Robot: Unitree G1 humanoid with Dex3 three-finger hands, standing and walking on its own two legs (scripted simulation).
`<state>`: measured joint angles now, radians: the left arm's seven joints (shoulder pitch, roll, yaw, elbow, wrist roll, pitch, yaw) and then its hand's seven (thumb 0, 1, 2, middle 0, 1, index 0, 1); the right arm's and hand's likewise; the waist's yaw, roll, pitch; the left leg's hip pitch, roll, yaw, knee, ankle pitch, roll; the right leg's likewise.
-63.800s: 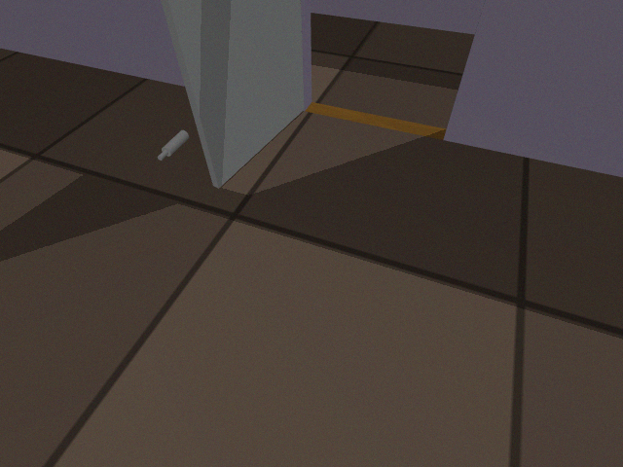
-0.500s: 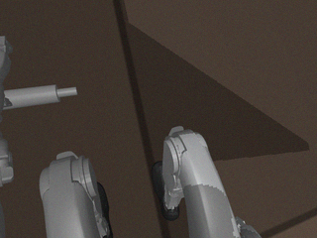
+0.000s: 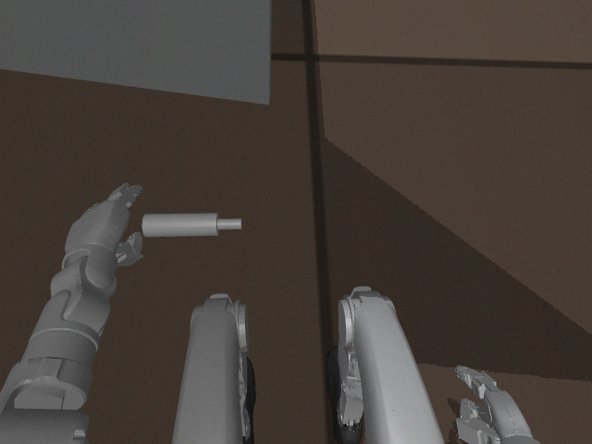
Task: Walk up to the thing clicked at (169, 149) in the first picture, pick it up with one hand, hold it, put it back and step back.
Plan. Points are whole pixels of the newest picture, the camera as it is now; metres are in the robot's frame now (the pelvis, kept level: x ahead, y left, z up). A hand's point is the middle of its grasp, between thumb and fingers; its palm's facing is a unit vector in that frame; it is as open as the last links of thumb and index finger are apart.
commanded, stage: home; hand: left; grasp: from above
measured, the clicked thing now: (194, 224) +0.52 +0.24 -0.44
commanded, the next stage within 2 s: none
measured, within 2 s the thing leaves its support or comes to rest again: neither
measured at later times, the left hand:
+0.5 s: hand (87, 317) +0.26 +0.20 +0.10, palm faces +0.05 -0.95 -0.31, open 7.4 cm
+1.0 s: hand out of the picture +0.22 +0.20 +0.20, palm faces +0.15 -0.97 -0.20, open 7.4 cm
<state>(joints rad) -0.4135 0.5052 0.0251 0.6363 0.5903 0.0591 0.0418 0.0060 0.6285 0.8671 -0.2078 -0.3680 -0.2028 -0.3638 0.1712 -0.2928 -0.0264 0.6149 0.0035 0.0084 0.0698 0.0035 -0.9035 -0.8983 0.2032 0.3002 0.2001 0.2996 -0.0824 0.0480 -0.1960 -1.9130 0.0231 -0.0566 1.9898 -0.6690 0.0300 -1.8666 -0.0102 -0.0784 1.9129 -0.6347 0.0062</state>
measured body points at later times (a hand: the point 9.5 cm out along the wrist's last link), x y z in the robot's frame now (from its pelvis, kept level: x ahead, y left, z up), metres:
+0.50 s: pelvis +0.04 +0.00 +0.18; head +0.12 +0.02 +0.62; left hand +0.26 +0.25 +0.12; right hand +0.23 -0.23 +0.10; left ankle +0.08 +0.11 -0.43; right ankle +0.09 -0.13 -0.43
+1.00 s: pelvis +0.08 +0.00 +0.25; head +0.09 +0.01 +0.70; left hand +0.21 +0.25 +0.22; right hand +0.27 -0.22 +0.20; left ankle +0.08 +0.11 -0.43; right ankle +0.09 -0.13 -0.43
